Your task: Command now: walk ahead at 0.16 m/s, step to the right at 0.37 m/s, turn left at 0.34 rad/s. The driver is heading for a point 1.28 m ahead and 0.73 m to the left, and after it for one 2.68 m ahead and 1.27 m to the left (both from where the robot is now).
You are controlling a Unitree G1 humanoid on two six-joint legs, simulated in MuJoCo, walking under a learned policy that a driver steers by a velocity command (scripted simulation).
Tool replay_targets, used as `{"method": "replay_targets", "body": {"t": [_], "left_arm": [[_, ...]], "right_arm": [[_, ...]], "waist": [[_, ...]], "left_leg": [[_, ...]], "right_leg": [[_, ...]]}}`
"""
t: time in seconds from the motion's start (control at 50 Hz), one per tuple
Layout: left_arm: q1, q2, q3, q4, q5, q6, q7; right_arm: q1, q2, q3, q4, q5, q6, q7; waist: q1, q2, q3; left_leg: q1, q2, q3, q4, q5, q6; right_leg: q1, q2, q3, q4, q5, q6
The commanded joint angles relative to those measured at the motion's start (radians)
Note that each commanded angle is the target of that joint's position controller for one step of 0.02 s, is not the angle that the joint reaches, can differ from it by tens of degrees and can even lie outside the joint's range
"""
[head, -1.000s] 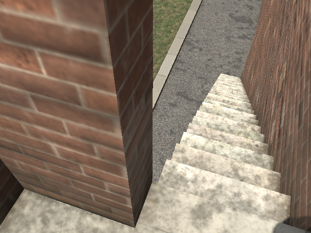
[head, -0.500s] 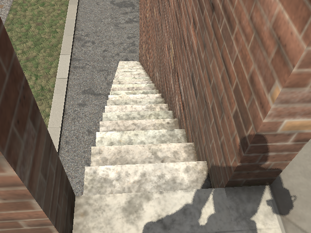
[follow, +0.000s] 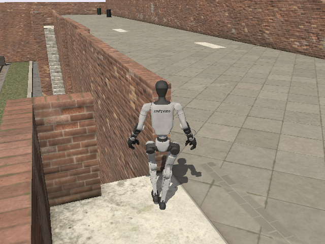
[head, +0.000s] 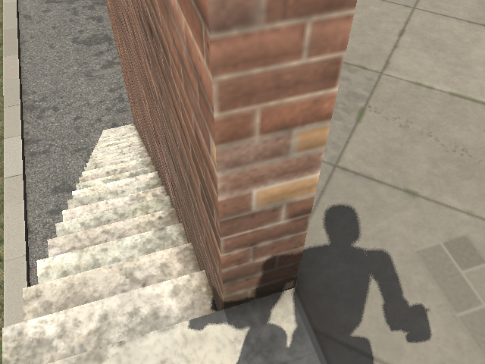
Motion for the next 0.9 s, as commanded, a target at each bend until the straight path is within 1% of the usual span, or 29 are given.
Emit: {"method": "replay_targets", "body": {"t": [0.02, 0.04, 0.06, 0.08, 0.1, 0.12, 0.14, 0.16, 0.18, 0.2, 0.22, 0.24, 0.26, 0.28, 0.3, 0.32, 0.34, 0.36, 0.4, 0.46, 0.52, 0.6, 0.62, 0.64, 0.7, 0.72, 0.8, 0.88, 0.9], "left_arm": [[-0.190, 0.115, 0.014, -0.137, 0.033, 0.011, 0.024], [-0.268, 0.034, -0.024, -0.198, 0.055, -0.003, -0.004], [0.029, 0.055, 0.006, -0.196, -0.104, 0.000, -0.015], [-0.159, 0.117, -0.035, -0.269, -0.003, -0.006, -0.031], [0.138, 0.054, -0.018, -0.209, -0.065, -0.014, -0.055], [0.189, 0.117, -0.027, -0.146, -0.072, 0.002, -0.049], [0.172, 0.136, -0.017, -0.154, -0.037, 0.012, -0.045], [0.194, 0.092, -0.036, -0.113, 0.001, 0.022, -0.051], [0.177, 0.067, -0.031, -0.108, 0.026, 0.014, -0.041], [0.100, 0.039, -0.034, -0.098, 0.025, 0.006, -0.041], [0.138, 0.004, -0.030, -0.066, 0.003, 0.000, -0.043], [0.230, -0.028, -0.025, -0.022, -0.026, -0.001, -0.049], [0.203, -0.016, -0.036, -0.029, -0.037, -0.007, -0.055], [0.120, 0.182, -0.006, -0.080, -0.020, -0.013, -0.052], [0.055, 0.207, 0.009, -0.112, 0.016, -0.027, -0.045], [-0.052, 0.154, -0.001, -0.123, 0.017, -0.027, -0.031], [-0.145, 0.128, -0.003, -0.169, 0.001, -0.069, -0.022], [-0.153, 0.105, -0.009, -0.150, -0.012, -0.078, 0.001], [-0.100, 0.066, -0.013, -0.122, -0.030, -0.092, 0.041], [-0.003, 0.029, -0.016, -0.098, -0.034, -0.083, 0.091], [0.056, 0.072, 0.007, -0.083, -0.030, -0.069, 0.090], [0.031, 0.127, 0.037, -0.089, -0.026, -0.065, 0.073], [0.135, -0.002, -0.005, -0.076, 0.020, -0.143, 0.046], [0.102, 0.022, 0.004, -0.066, 0.008, -0.185, 0.040], [0.046, 0.046, 0.021, -0.048, 0.034, -0.242, 0.056], [0.072, 0.045, 0.025, -0.048, 0.035, -0.242, 0.058], [0.198, 0.155, 0.071, 0.002, 0.039, -0.212, 0.085], [0.170, 0.234, 0.101, -0.017, 0.058, -0.176, 0.110], [0.134, 0.229, 0.098, -0.031, 0.064, -0.164, 0.115]], "right_arm": [[0.658, -0.131, -0.061, 0.197, 0.027, -0.017, -0.009], [0.657, 0.001, -0.002, 0.214, -0.016, -0.011, 0.007], [0.333, -0.203, -0.015, 0.023, -0.057, -0.044, -0.003], [0.174, -0.127, 0.016, 0.002, -0.009, -0.068, -0.013], [-0.085, -0.213, 0.020, -0.142, -0.045, -0.065, -0.010], [-0.146, -0.242, -0.009, -0.181, -0.053, -0.065, -0.012], [-0.168, -0.268, -0.019, -0.188, -0.042, -0.046, -0.016], [-0.188, -0.314, -0.037, -0.198, -0.026, -0.026, 0.000], [-0.130, -0.397, -0.079, -0.200, -0.016, 0.004, 0.007], [-0.024, -0.399, -0.096, -0.186, -0.005, 0.024, 0.007], [0.042, -0.343, -0.090, -0.168, -0.007, 0.046, 0.010], [0.084, -0.234, -0.063, -0.159, -0.011, 0.052, 0.017], [0.138, -0.062, -0.020, -0.154, -0.021, 0.049, 0.029], [0.256, 0.036, 0.003, -0.211, -0.051, 0.029, 0.049], [0.162, -0.033, -0.003, -0.262, 0.009, 0.015, 0.057], [0.136, -0.075, -0.013, -0.248, 0.017, 0.018, 0.053], [0.129, -0.094, -0.025, -0.186, 0.018, 0.049, 0.033], [0.164, -0.135, -0.037, -0.152, 0.002, 0.078, 0.028], [0.115, -0.142, -0.045, -0.176, -0.006, 0.096, 0.049], [-0.023, -0.091, -0.027, -0.239, 0.004, 0.076, 0.081], [-0.091, -0.044, -0.007, -0.288, 0.000, 0.069, 0.112], [-0.160, -0.037, 0.001, -0.337, 0.002, 0.074, 0.149], [0.036, 0.047, 0.077, -0.219, -0.110, 0.096, 0.227], [0.068, 0.017, 0.045, -0.211, -0.101, 0.094, 0.229], [-0.003, -0.057, 0.019, -0.224, -0.083, 0.066, 0.219], [-0.002, -0.045, 0.027, -0.206, -0.081, 0.066, 0.219], [-0.018, 0.018, 0.067, -0.169, -0.096, 0.071, 0.259], [0.049, 0.027, 0.080, -0.048, -0.119, 0.082, 0.267], [0.071, 0.020, 0.075, -0.020, -0.108, 0.080, 0.261]], "waist": [[-0.294, 0.197, -0.235], [-0.291, 0.346, -0.187], [-0.021, 0.522, -0.119], [-0.048, 0.292, -0.010], [0.210, 0.325, 0.045], [0.177, 0.110, 0.101], [0.172, -0.009, 0.100], [0.167, -0.077, 0.047], [0.113, -0.047, 0.004], [0.015, -0.056, -0.031], [0.007, -0.091, -0.087], [0.044, -0.164, -0.123], [-0.015, -0.299, -0.042], [-0.182, -0.619, -0.119], [-0.157, -0.565, -0.077], [-0.198, -0.395, -0.001], [-0.165, -0.153, 0.010], [-0.180, -0.090, -0.024], [-0.140, -0.100, -0.085], [-0.063, -0.099, -0.105], [-0.021, -0.098, -0.126], [0.001, -0.119, -0.111], [0.025, -0.040, -0.081], [-0.021, -0.069, -0.028], [-0.031, -0.055, -0.099], [-0.014, -0.079, -0.119], [0.027, -0.143, -0.091], [0.008, -0.188, -0.055], [-0.012, -0.191, -0.055]], "left_leg": [[0.735, 0.105, -0.132, -0.240, 0.502, -0.007], [0.655, 0.172, -0.320, -0.432, 0.581, 0.038], [0.306, 0.693, -1.258, -0.700, -0.262, 0.381], [-0.061, 0.456, -0.918, -0.602, 0.117, 0.212], [-0.218, 0.534, -1.115, -0.712, -0.391, 0.218], [-0.415, 0.427, -1.143, -0.696, -0.451, 0.144], [-0.338, 0.371, -1.024, -0.641, -0.329, 0.096], [-0.310, 0.209, -0.766, -0.562, -0.245, 0.003], [-0.297, 0.130, -0.553, -0.498, -0.133, -0.045], [-0.284, 0.100, -0.450, -0.441, -0.055, -0.072], [-0.268, 0.046, -0.386, -0.302, -0.139, -0.096], [-0.278, -0.054, -0.310, -0.079, -0.279, -0.097], [-0.362, -0.190, -0.270, 0.206, -0.379, -0.093], [-0.469, -0.208, -0.300, 0.511, -0.473, -0.133], [-0.472, -0.101, -0.276, 0.655, -0.419, -0.112], [-0.471, -0.069, -0.257, 0.720, -0.284, -0.100], [-0.524, -0.068, -0.376, 0.755, -0.136, -0.127], [-0.477, -0.050, -0.370, 0.745, -0.064, -0.144], [-0.383, -0.024, -0.311, 0.675, 0.064, -0.173], [-0.392, 0.001, -0.251, 0.499, 0.133, -0.198], [-0.389, 0.037, -0.205, 0.323, 0.105, -0.221], [-0.297, 0.087, -0.146, 0.192, 0.102, -0.207], [-0.299, 0.143, -0.246, 0.250, 0.224, -0.207], [-0.345, 0.131, -0.275, 0.314, 0.189, -0.212], [-0.255, 0.132, -0.256, 0.309, 0.129, -0.236], [-0.234, 0.142, -0.244, 0.259, 0.113, -0.253], [-0.128, 0.156, -0.197, 0.004, -0.020, -0.259], [-0.009, 0.099, -0.183, -0.317, 0.055, -0.241], [0.057, 0.061, -0.160, -0.396, 0.100, -0.225]], "right_leg": [[-0.404, -0.173, -0.030, 0.556, 0.325, 0.207], [-0.492, -0.076, -0.013, 0.937, -0.401, 0.212], [-0.590, -0.153, 0.293, 1.383, -0.584, 0.291], [-0.370, -0.234, 0.395, 1.352, -0.572, 0.216], [-0.486, -0.200, 0.412, 1.527, -0.588, 0.204], [-0.353, -0.242, 0.384, 1.503, -0.487, 0.185], [-0.421, -0.251, 0.351, 1.379, -0.437, 0.204], [-0.299, -0.257, 0.210, 1.023, -0.429, 0.195], [-0.150, -0.236, 0.086, 0.707, -0.488, 0.198], [0.016, -0.227, 0.000, 0.508, -0.396, 0.196], [0.152, -0.195, -0.063, 0.404, -0.188, 0.198], [0.200, -0.168, -0.036, 0.301, -0.187, 0.173], [0.068, -0.267, 0.190, 0.151, -0.161, 0.055], [-0.040, -0.563, 0.637, 0.056, 0.300, -0.138], [-0.202, -0.582, 0.797, -0.169, -0.040, -0.147], [-0.250, -0.539, 0.699, -0.154, -0.289, -0.096], [-0.190, -0.629, 0.745, -0.081, -0.097, -0.021], [-0.146, -0.603, 0.571, 0.006, 0.111, 0.016], [-0.077, -0.510, 0.282, 0.049, 0.226, 0.015], [0.070, -0.489, 0.165, 0.040, 0.267, -0.024], [0.184, -0.554, 0.136, -0.001, 0.348, -0.086], [0.164, -0.590, 0.042, -0.051, 0.305, -0.108], [0.136, -0.711, 0.168, -0.225, 0.059, -0.238], [0.177, -0.736, 0.181, -0.259, -0.015, -0.253], [0.229, -0.631, -0.083, -0.201, 0.134, -0.167], [0.267, -0.625, -0.138, -0.175, 0.244, -0.159], [0.283, -0.684, -0.248, -0.109, 0.530, -0.150], [0.267, -0.766, -0.241, -0.115, 0.455, -0.120], [0.241, -0.756, -0.257, -0.098, 0.395, -0.094]]}}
